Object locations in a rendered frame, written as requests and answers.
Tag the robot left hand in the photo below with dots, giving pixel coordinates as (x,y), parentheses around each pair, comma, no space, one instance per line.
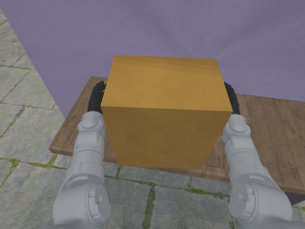
(96,97)

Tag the carton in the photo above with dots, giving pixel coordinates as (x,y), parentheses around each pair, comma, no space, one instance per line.
(164,112)

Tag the left robot forearm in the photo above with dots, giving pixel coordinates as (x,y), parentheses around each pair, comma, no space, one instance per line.
(88,153)

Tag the left robot upper arm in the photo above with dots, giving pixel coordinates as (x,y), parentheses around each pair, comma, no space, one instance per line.
(85,206)

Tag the right robot forearm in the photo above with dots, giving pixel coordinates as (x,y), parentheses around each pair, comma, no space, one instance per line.
(241,154)

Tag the right robot upper arm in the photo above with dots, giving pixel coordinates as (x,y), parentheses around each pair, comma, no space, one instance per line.
(259,206)

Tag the table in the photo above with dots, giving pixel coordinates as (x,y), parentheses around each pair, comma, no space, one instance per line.
(277,131)

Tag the robot right hand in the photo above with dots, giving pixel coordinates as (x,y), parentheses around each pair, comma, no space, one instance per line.
(233,99)

